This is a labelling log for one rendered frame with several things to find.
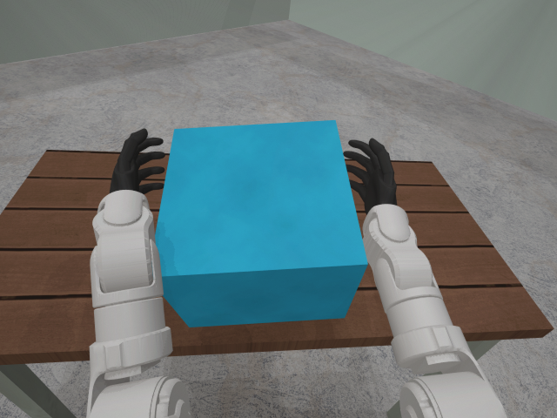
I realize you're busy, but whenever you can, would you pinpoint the robot right hand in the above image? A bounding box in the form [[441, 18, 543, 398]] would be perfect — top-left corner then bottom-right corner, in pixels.
[[343, 138, 397, 215]]

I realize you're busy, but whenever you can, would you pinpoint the robot left forearm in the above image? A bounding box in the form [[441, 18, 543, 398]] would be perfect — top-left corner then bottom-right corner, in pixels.
[[86, 190, 173, 418]]

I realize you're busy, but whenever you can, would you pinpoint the robot right upper arm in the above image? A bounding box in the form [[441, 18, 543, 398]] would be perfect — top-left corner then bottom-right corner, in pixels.
[[399, 371, 506, 418]]

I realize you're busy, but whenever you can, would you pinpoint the robot left upper arm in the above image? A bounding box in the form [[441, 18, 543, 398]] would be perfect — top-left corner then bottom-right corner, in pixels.
[[90, 375, 191, 418]]

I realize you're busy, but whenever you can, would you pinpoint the robot right forearm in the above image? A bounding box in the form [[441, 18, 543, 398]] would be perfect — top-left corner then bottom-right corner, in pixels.
[[362, 204, 507, 418]]

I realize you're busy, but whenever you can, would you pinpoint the robot left hand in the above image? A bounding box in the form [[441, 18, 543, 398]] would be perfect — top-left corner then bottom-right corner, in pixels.
[[110, 128, 165, 194]]

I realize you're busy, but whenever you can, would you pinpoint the carton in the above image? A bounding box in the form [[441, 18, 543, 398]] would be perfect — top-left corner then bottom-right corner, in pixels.
[[152, 120, 368, 327]]

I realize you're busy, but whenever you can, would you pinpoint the table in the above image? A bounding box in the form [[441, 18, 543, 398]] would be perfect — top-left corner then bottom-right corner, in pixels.
[[0, 150, 554, 418]]

